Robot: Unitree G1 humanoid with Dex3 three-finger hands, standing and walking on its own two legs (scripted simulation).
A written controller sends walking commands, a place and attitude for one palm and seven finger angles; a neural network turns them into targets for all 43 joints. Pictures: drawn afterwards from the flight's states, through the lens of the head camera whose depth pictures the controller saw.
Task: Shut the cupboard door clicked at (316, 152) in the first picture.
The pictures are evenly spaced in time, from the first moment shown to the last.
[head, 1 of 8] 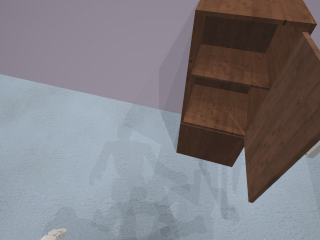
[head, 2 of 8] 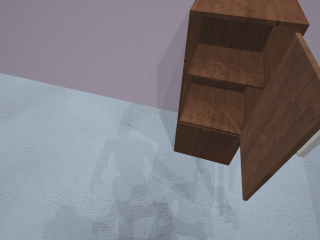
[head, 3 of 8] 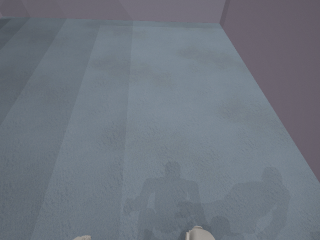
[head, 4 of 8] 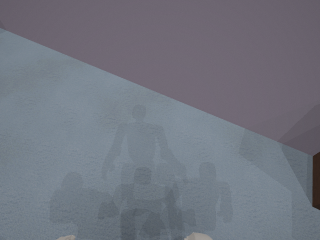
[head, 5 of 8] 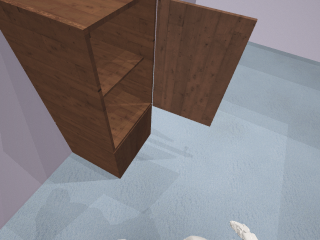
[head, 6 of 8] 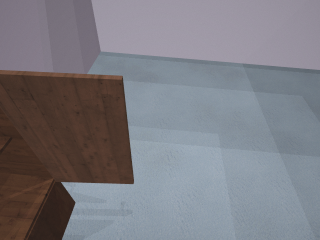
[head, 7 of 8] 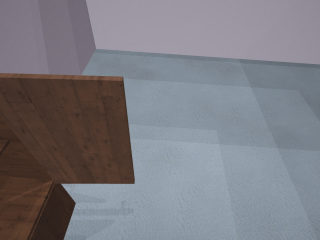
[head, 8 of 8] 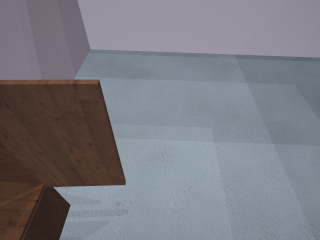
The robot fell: no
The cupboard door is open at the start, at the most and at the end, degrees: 94 94 94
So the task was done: no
